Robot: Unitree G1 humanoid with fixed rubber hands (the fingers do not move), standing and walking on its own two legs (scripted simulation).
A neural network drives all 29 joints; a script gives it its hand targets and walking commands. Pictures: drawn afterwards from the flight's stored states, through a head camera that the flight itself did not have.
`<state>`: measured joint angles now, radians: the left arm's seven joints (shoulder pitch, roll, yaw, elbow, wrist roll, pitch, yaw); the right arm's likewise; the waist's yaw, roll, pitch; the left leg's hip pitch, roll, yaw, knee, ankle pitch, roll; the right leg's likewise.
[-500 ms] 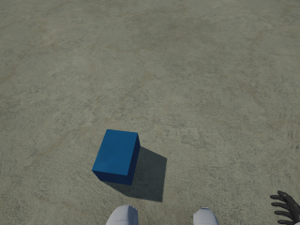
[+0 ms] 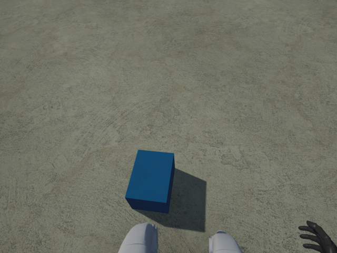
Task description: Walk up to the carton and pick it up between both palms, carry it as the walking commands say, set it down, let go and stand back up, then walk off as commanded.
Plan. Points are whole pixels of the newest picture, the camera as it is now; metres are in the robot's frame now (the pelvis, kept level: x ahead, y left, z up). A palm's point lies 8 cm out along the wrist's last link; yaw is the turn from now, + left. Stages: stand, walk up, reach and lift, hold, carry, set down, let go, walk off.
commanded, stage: walk up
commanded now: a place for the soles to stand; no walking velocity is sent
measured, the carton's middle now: (152, 180) +0.55 +0.16 -0.62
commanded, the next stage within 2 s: none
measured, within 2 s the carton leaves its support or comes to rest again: neither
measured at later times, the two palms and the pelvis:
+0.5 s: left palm out of the picture +0.08 +0.52 -0.06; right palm out of the picture +0.08 -0.18 -0.09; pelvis +0.00 +0.16 +0.00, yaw -3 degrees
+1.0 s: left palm out of the picture +0.07 +0.69 -0.05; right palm out of the picture +0.04 +0.00 -0.09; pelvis -0.02 +0.34 +0.01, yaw -4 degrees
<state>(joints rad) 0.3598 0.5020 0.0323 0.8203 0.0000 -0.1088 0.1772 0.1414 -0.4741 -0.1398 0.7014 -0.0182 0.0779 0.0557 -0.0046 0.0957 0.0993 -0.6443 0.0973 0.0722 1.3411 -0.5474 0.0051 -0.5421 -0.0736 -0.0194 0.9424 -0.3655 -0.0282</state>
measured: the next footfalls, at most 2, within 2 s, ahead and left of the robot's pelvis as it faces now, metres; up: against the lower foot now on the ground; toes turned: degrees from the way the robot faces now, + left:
left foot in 0.14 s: +0.05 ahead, +0.21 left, +0.00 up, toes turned +7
right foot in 0.44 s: +0.11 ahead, +0.02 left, +0.00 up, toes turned -4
